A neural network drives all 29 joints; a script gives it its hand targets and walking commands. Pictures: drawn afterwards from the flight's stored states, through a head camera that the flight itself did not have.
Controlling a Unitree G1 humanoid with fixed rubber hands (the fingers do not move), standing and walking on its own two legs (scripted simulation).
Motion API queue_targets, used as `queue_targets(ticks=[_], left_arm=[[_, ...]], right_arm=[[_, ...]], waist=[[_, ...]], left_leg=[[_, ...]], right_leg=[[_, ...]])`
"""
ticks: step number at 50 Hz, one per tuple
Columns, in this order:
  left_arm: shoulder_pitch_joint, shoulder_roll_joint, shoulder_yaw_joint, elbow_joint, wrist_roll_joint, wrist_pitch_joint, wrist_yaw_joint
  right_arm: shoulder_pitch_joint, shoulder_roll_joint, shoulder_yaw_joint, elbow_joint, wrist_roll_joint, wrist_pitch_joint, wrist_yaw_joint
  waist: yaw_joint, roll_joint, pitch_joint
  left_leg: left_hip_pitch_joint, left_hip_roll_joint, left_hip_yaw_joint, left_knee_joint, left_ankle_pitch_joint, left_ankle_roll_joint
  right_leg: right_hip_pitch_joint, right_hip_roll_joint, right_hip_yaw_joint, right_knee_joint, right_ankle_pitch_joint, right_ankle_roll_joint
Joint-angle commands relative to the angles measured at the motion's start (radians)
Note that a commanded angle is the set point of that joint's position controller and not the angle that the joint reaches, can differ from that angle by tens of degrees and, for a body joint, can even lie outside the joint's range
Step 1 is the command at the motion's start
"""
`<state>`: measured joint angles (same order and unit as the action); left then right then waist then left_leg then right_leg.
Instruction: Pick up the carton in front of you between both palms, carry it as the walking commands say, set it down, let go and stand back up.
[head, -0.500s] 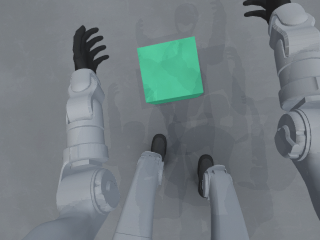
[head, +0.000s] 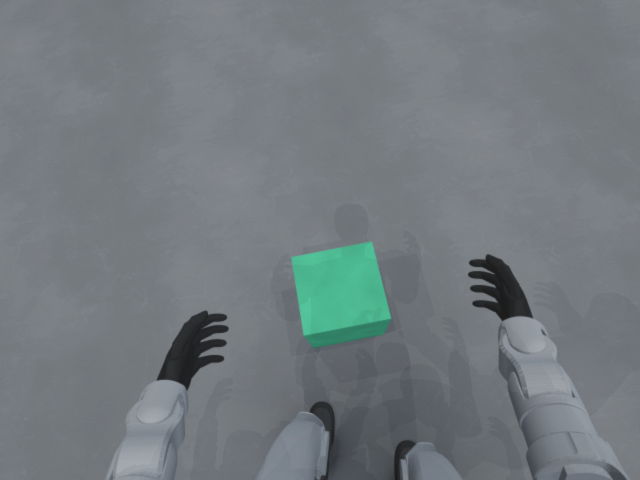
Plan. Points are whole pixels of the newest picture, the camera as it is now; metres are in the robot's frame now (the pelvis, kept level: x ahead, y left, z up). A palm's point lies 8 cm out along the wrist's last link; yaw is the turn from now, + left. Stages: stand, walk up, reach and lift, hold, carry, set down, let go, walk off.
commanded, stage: let go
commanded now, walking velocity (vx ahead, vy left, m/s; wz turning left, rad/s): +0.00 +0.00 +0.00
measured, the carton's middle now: (340, 298) +0.47 +0.07 -0.62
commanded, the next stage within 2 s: stand in 0.88 s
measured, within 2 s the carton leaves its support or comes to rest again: neither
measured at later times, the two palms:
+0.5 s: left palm (195, 392) +0.21 +0.20 -0.04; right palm (629, 424) +0.22 -0.26 -0.04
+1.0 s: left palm (155, 413) +0.18 +0.25 -0.06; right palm (638, 462) +0.18 -0.27 -0.05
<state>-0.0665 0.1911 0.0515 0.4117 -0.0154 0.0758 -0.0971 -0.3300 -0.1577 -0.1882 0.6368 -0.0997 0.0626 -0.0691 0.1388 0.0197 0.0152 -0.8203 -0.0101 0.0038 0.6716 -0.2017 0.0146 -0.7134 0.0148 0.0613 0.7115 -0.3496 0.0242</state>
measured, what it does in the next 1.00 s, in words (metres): stands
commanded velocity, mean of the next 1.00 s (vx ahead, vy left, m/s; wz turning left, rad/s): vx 0.00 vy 0.00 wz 0.00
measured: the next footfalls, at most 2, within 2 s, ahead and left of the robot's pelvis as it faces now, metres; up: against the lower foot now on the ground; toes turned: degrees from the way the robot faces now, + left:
none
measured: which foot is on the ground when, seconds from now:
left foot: down 0.00-1.00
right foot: down 0.00-1.00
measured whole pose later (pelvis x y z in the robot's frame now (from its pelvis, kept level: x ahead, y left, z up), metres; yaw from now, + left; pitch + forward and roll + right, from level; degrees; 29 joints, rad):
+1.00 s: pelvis +0.04 -0.01 +0.02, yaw +1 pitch +0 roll +0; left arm 0.22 0.29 0.04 0.52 0.04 0.10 0.01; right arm 0.21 -0.25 -0.03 0.62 -0.05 0.05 0.01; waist 0.01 -0.05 0.01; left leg -0.28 -0.01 -0.01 0.54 -0.25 0.00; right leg -0.15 0.01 0.04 0.52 -0.37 0.00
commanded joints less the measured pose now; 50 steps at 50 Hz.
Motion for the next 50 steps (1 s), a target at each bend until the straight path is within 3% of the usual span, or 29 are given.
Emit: queue_targets(ticks=[1, 9, 17, 22, 27, 28, 29, 34, 44, 45, 47, 50], left_arm=[[0.083, 0.078, -0.016, -0.147, -0.016, -0.033, 0.013], [0.217, 0.100, -0.030, -0.161, -0.019, -0.037, 0.022], [0.281, 0.117, 0.003, -0.098, 0.001, -0.031, 0.028], [0.306, 0.128, 0.018, -0.068, 0.012, -0.017, 0.034], [0.296, 0.133, 0.027, -0.058, 0.022, 0.008, 0.034], [0.271, 0.173, 0.040, -0.107, 0.048, 0.059, 0.058], [0.283, 0.163, 0.027, -0.086, 0.043, 0.072, 0.067], [0.266, 0.152, 0.019, -0.102, 0.038, 0.101, 0.081], [0.232, 0.135, 0.008, -0.135, 0.041, 0.144, 0.084], [0.209, 0.229, 0.027, 0.006, 0.046, 0.064, 0.118], [0.224, 0.228, 0.027, 0.022, 0.064, 0.003, 0.120], [0.236, 0.225, 0.028, 0.069, 0.066, -0.039, 0.104]], right_arm=[[0.012, -0.099, -0.003, -0.102, 0.017, -0.048, 0.016], [0.245, -0.098, 0.040, -0.147, 0.041, -0.067, 0.050], [0.430, -0.105, 0.092, -0.222, 0.068, -0.045, 0.088], [0.495, -0.111, 0.123, -0.270, 0.096, -0.023, 0.114], [0.505, -0.116, 0.139, -0.304, 0.109, 0.002, 0.129], [0.540, -0.111, 0.143, -0.249, 0.131, -0.022, 0.107], [0.525, -0.116, 0.151, -0.264, 0.127, -0.025, 0.099], [0.503, -0.128, 0.152, -0.266, 0.122, -0.012, 0.089], [0.525, -0.136, 0.123, -0.252, 0.094, 0.026, 0.102], [0.516, -0.262, 0.098, -0.111, 0.042, 0.000, 0.072], [0.531, -0.273, 0.093, -0.092, 0.034, -0.027, 0.063], [0.490, -0.274, 0.096, -0.056, 0.042, -0.052, 0.069]], waist=[[-0.018, 0.028, -0.445], [-0.066, -0.024, -0.243], [-0.112, -0.060, -0.164], [-0.117, -0.056, -0.101], [-0.116, -0.053, -0.034], [-0.113, -0.027, -0.071], [-0.118, -0.060, -0.059], [-0.118, -0.079, -0.026], [-0.143, -0.042, 0.005], [-0.133, -0.183, 0.013], [-0.157, -0.109, 0.025], [-0.145, 0.004, 0.013]], left_leg=[[0.707, 0.002, -0.046, -0.061, 0.260, -0.061], [0.769, -0.019, -0.032, -0.137, 0.292, -0.054], [0.838, -0.039, -0.018, -0.198, 0.361, -0.037], [0.858, -0.052, -0.012, -0.227, 0.361, -0.028], [0.873, -0.061, -0.001, -0.236, 0.299, -0.025], [0.815, -0.091, 0.010, -0.204, 0.260, -0.031], [0.792, -0.087, 0.007, -0.203, 0.231, -0.027], [0.759, -0.084, 0.014, -0.198, 0.185, -0.027], [0.823, -0.067, 0.012, -0.213, 0.153, -0.029], [0.645, 0.042, -0.040, -0.189, 0.041, -0.028], [0.603, 0.049, -0.070, -0.221, -0.138, -0.012], [0.530, 0.070, -0.105, -0.267, -0.220, 0.004]], right_leg=[[0.008, 0.055, -0.066, -0.151, 0.033, -0.037], [0.207, 0.024, -0.058, -0.263, 0.107, -0.032], [0.399, 0.014, -0.037, -0.325, 0.321, -0.010], [0.457, 0.006, -0.022, -0.353, 0.418, -0.001], [0.449, -0.004, -0.015, -0.371, 0.393, 0.002], [0.509, -0.009, -0.012, -0.331, 0.488, 0.009], [0.511, -0.012, -0.008, -0.320, 0.514, 0.015], [0.489, -0.013, -0.007, -0.321, 0.463, 0.013], [0.445, 0.011, -0.042, -0.335, 0.273, -0.012], [0.391, -0.040, 0.005, -0.336, 0.029, 0.003], [0.377, -0.049, 0.050, -0.354, -0.149, -0.021], [0.433, -0.044, 0.041, -0.299, -0.091, -0.031]])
